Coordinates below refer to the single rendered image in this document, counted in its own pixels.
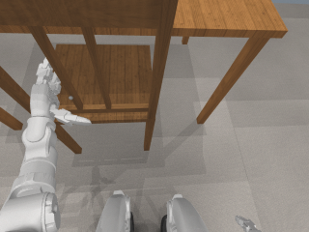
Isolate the robot right thigh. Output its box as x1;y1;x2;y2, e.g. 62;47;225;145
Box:
166;197;210;232

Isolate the chair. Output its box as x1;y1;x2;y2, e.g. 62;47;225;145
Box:
0;0;179;155

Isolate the left robot upper arm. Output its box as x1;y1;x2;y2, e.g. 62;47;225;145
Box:
0;191;61;232

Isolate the left robot forearm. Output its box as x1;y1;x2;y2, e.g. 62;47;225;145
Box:
0;116;58;217

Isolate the left robot hand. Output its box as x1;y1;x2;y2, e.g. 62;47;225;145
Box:
30;57;92;127

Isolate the right robot hand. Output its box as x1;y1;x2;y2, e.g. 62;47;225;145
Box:
235;216;262;232

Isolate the table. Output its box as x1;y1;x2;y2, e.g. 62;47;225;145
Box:
0;0;288;131

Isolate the left robot shin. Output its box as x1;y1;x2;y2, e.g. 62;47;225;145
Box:
107;190;130;232

